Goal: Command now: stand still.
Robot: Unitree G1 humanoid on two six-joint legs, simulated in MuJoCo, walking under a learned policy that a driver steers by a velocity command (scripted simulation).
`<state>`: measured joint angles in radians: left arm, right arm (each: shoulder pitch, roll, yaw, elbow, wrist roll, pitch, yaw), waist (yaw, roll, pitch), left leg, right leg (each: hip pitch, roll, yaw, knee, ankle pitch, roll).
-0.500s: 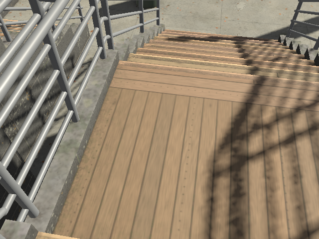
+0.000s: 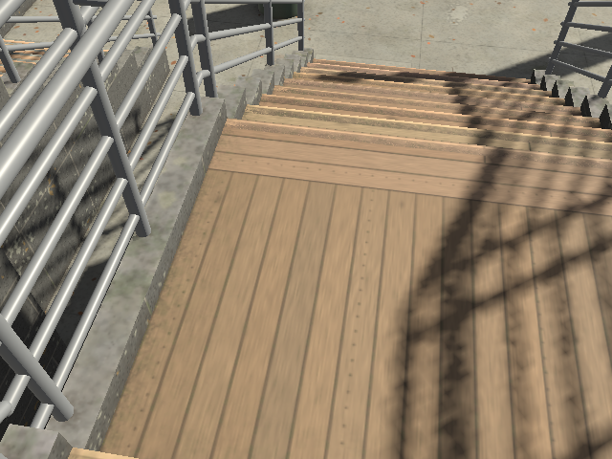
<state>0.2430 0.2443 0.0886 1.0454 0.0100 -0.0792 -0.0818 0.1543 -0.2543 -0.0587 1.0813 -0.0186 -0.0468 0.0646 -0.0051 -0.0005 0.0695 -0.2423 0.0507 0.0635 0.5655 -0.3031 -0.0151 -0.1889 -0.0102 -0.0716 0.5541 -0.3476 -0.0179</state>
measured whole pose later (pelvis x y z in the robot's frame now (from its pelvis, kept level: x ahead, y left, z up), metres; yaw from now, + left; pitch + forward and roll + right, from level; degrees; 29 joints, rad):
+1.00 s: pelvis +0.28 +0.03 -0.17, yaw +1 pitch +0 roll -2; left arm 0.34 0.22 0.03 0.97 0.08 -0.09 -0.04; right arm 0.36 -0.18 0.01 0.93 -0.08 -0.06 0.07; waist 0.01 0.02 0.02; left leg -0.75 0.05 -0.06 1.69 -0.43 0.00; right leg -0.29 0.05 -0.09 0.54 -0.26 -0.07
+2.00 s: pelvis +0.73 +0.06 -0.34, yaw +0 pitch +3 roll -3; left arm 0.28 0.20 0.04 1.01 -0.02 -0.04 0.03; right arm 0.03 -0.18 -0.04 0.84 -0.01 -0.05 -0.03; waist 0.05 0.03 -0.02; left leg -0.52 0.04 -0.04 0.53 0.01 0.00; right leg -0.22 0.07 -0.05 0.52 -0.35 -0.04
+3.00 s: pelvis +0.82 +0.02 -0.33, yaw -25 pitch +3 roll +0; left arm 0.20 0.25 0.07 0.77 -0.01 0.00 0.03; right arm 0.13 -0.23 -0.07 0.87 -0.01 -0.04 -0.01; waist 0.01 -0.04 -0.01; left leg -0.27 -0.02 -0.05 0.50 -0.27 0.03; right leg -0.42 0.12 0.14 0.83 -0.48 -0.01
